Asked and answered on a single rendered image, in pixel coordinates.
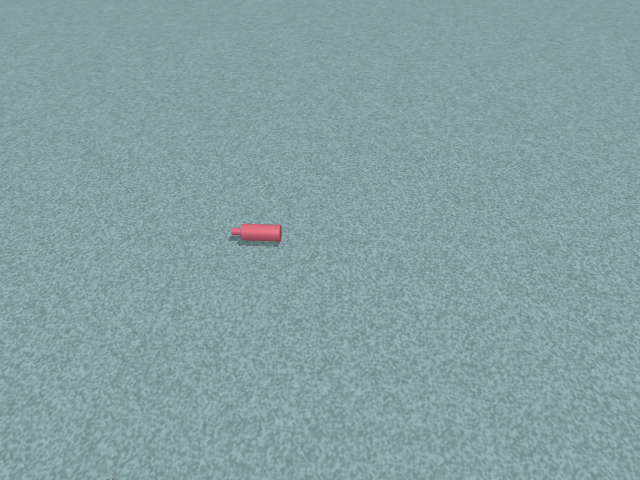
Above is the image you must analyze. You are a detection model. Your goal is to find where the bottle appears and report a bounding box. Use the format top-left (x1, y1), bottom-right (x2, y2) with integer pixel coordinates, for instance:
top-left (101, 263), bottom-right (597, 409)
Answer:
top-left (231, 224), bottom-right (282, 242)

